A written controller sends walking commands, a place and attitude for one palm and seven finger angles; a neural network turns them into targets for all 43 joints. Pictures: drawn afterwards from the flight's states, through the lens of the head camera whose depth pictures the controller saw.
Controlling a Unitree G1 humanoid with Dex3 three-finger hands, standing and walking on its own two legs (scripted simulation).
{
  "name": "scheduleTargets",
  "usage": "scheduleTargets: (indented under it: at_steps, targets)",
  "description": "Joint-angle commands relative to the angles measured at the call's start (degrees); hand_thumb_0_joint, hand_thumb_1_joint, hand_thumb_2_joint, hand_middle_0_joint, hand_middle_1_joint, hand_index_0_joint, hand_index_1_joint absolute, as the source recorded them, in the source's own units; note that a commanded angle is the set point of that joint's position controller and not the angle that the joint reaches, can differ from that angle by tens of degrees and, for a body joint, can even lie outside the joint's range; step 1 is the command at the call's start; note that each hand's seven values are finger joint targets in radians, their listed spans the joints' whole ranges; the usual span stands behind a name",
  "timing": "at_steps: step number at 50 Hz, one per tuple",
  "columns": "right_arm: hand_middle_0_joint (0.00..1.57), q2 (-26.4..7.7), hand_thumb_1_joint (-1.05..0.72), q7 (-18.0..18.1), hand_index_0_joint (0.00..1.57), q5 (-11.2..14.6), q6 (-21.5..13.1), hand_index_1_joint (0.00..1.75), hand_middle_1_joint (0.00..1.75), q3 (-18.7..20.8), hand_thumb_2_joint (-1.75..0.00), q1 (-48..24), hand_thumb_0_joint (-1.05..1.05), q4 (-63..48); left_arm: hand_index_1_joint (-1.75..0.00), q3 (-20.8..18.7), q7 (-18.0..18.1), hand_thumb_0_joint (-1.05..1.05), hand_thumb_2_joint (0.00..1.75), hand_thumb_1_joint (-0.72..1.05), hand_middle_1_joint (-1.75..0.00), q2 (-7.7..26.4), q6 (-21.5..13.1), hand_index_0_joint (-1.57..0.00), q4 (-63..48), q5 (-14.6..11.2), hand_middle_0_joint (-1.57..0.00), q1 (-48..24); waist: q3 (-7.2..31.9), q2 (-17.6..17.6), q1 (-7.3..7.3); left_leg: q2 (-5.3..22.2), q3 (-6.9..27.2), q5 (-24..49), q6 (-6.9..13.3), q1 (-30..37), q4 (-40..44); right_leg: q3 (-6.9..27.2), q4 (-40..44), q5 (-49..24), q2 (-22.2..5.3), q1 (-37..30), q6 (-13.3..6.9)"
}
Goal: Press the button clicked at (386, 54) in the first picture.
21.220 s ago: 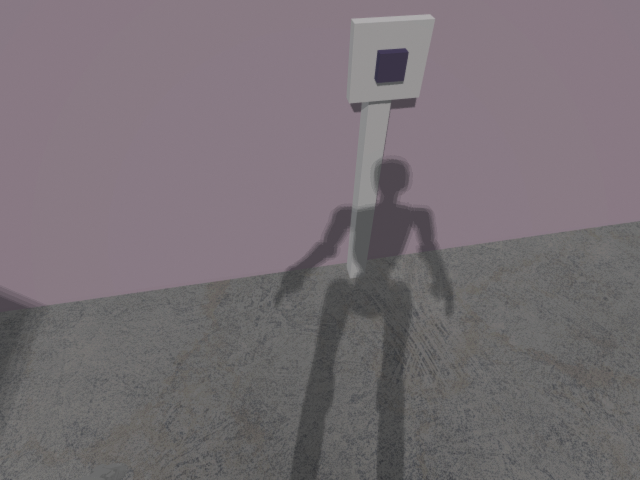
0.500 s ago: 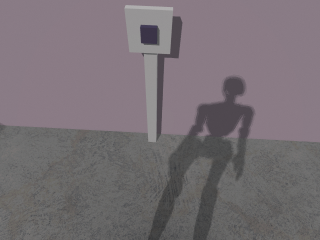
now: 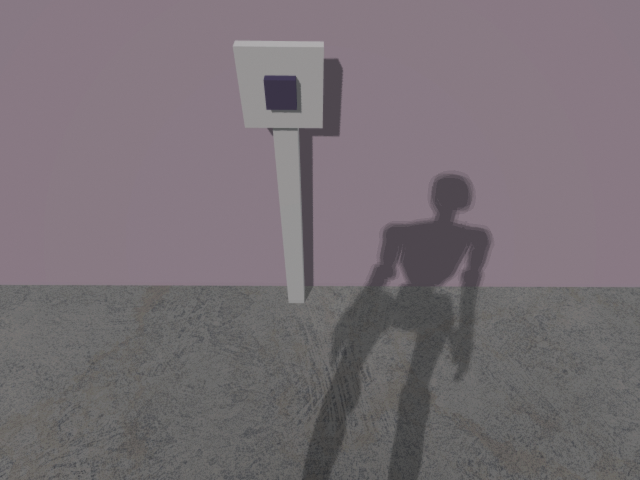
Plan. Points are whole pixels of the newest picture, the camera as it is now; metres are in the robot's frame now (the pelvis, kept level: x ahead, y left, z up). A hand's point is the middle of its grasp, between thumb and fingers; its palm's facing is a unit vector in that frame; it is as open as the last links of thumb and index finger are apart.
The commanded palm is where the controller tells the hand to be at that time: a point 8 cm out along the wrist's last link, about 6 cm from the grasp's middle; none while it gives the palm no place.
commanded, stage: let the arm hang, fingers relaxed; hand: left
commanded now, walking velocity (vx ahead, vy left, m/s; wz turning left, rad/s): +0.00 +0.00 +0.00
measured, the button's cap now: (281, 92) +0.83 +0.13 +0.09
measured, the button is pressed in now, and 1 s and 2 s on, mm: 0 0 0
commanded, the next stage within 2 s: stand and wait in 0.12 s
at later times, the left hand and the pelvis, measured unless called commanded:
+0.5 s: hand out of the picture +0.02 +0.18 -0.17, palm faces +0.02 -0.97 -0.24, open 7.4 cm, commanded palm none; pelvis +0.01 -0.01 +0.00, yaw +0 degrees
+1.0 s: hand out of the picture +0.11 +0.22 -0.15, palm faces -0.01 -0.95 -0.32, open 7.4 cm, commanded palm none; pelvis +0.03 -0.02 +0.01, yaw +0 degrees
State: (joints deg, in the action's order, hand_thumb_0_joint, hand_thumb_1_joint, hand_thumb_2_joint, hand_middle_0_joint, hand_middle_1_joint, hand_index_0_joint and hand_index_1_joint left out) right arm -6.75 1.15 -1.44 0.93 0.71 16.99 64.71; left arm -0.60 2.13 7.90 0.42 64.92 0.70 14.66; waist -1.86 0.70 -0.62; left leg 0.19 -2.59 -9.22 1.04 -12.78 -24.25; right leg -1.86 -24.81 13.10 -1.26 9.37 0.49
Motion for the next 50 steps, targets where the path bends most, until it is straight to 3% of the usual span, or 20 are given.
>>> scheduleTargets:
  at_steps: [1, 11, 19, 23, 29, 50]
  targets:
    - [0.20, -6.23, -0.90, 0.57, 0.20, 0.10, -0.78, 0.30, 0.30, 1.03, -0.90, 3.54, 0.00, -1.54, -0.30, -1.41, 0.03, 0.00, 0.90, 0.90, -0.30, 6.63, -0.67, -0.20, -1.01, 0.13, -0.20, 4.26, -4.74, 0.89, 0.43, 5.46, 6.35, -7.61, 0.51, -2.23, 7.33, 3.89, 6.15, 3.10, -3.91, 4.54, -2.55]
    - [0.20, -8.40, -0.90, 0.55, 0.20, 0.18, -0.89, 0.30, 0.30, 1.48, -0.90, 1.94, 0.00, -1.92, -0.30, -1.84, -0.19, 0.00, 0.90, 0.90, -0.30, 8.44, -0.99, -0.20, -1.37, 0.15, -0.20, 2.61, -2.94, -0.12, 0.07, 5.83, 6.09, -6.17, 0.59, 0.09, 6.68, 4.51, 6.56, 2.97, -4.10, 4.62, -2.89]
    - [0.20, -10.63, -0.90, 0.51, 0.20, 0.46, -1.12, 0.30, 0.30, 1.66, -0.90, -0.52, 0.00, -2.10, -0.30, -2.04, -0.32, 0.00, 0.90, 0.90, -0.30, 10.75, -1.49, -0.20, -1.40, 0.08, -0.20, 0.92, -1.20, -1.68, 0.09, 6.00, 5.53, -0.57, 0.57, 2.60, 5.33, 4.85, 7.34, -0.13, -4.63, 3.16, -3.07]
    - [0.20, -11.67, -0.90, 0.46, 0.20, 0.33, -1.21, 0.30, 0.30, 1.59, -0.90, -2.35, 0.00, -1.79, -0.30, -1.98, -0.44, 0.00, 0.90, 0.90, -0.30, 11.71, -1.60, -0.20, -1.37, 0.00, -0.20, -0.66, -1.03, 0.09, 0.02, 6.17, 5.59, 0.83, 0.34, 3.60, 5.52, 5.21, 7.79, -1.44, -4.96, 2.76, -3.09]
    - [0.20, -14.00, -0.90, 0.31, 0.20, 0.45, -1.33, 0.30, 0.30, 1.74, -0.90, -5.05, 0.00, -2.21, -0.30, -2.22, -0.62, 0.00, 0.90, 0.90, -0.30, 13.97, -1.89, -0.20, -1.83, 0.02, -0.20, -2.85, -0.50, -1.10, 0.14, 6.50, 5.59, 2.60, 0.20, 4.38, 5.85, 5.21, 8.59, -3.48, -5.10, 1.40, -3.00]
    - [0.20, -20.58, -0.90, -0.05, 0.20, 0.43, -1.89, 0.30, 0.30, 1.89, -0.90, -11.76, 0.00, -2.82, -0.30, -2.39, -1.11, 0.00, 0.90, 0.90, -0.30, 19.95, -2.56, -0.20, -3.13, -0.09, -0.20, -9.43, 2.68, -0.30, 0.08, 7.53, 5.64, 8.51, -0.28, 8.34, 7.43, 5.72, 9.98, -12.07, -6.25, -2.96, -2.91]
